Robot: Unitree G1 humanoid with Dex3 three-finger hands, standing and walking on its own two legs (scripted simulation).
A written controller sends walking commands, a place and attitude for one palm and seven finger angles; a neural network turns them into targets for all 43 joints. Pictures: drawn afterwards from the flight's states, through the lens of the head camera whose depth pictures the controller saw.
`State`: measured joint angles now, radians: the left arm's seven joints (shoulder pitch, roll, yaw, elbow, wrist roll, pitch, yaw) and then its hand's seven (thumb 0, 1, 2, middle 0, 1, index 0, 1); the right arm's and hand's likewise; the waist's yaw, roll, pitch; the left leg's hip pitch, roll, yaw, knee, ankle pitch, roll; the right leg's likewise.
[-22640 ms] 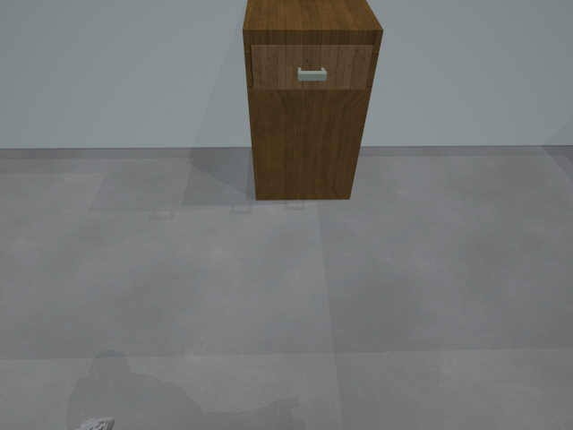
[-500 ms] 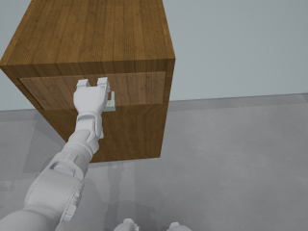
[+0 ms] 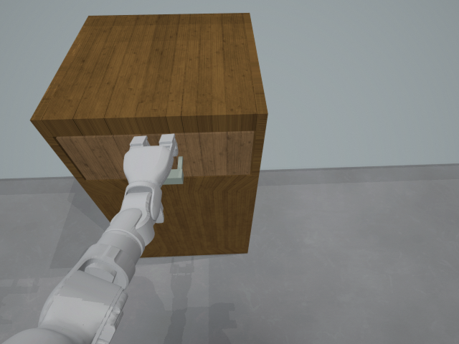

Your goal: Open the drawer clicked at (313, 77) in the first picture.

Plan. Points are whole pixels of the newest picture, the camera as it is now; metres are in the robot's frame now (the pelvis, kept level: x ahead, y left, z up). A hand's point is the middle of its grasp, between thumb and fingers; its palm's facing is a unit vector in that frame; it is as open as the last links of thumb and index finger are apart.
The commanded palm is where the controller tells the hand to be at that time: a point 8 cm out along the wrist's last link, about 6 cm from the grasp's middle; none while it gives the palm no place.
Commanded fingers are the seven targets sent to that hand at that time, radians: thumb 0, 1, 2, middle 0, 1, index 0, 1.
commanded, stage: re-aim the fingers above the handle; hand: left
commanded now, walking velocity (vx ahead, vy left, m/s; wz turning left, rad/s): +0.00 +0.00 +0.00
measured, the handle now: (161, 169) +0.50 +0.16 -0.05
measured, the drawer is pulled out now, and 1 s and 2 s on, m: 0.00 0.00 0.00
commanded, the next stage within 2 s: lower the fingers behind the handle in 2.00 s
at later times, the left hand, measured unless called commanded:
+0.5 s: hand (158, 174) +0.44 +0.15 +0.01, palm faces -0.01 -0.04 -1.00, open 13.8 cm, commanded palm +0.42 +0.15 +0.06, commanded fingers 0.00 -0.50 0.30 -0.30 -1.20 -0.30 -1.20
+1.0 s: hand (150, 178) +0.43 +0.16 +0.01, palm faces -0.04 -0.03 -1.00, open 13.8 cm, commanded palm +0.42 +0.15 +0.06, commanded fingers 0.00 -0.50 0.30 -0.30 -1.20 -0.30 -1.20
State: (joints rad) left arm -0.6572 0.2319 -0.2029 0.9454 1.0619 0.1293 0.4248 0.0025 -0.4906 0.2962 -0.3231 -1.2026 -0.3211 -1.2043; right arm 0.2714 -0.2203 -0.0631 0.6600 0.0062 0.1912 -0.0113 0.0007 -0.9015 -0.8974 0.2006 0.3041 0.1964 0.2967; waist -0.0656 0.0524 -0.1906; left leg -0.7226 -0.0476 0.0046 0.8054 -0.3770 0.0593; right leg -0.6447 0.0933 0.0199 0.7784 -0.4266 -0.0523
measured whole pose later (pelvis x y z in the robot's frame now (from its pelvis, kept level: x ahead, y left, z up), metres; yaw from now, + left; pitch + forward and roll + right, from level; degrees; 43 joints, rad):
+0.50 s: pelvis -0.01 -0.01 +0.00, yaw +0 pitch +18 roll -1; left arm -0.69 0.28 -0.15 1.00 1.07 0.11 0.43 0.00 -0.49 0.30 -0.32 -1.20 -0.32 -1.20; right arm 0.33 -0.23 -0.06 0.69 0.01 0.17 -0.02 0.00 -0.90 -0.90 0.20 0.30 0.20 0.30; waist -0.09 0.06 -0.19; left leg -0.75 -0.03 0.01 0.81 -0.37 0.04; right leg -0.69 0.11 0.02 0.80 -0.42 -0.07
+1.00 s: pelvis +0.00 -0.01 +0.00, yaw +0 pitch +17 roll -1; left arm -0.68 0.28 -0.15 1.00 1.06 0.13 0.41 0.00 -0.49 0.30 -0.32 -1.20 -0.32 -1.20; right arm 0.30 -0.22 -0.05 0.67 0.01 0.17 -0.02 0.00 -0.90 -0.90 0.20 0.30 0.20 0.30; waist -0.08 0.05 -0.19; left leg -0.74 -0.04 0.01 0.80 -0.37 0.05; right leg -0.66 0.10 0.02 0.79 -0.42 -0.06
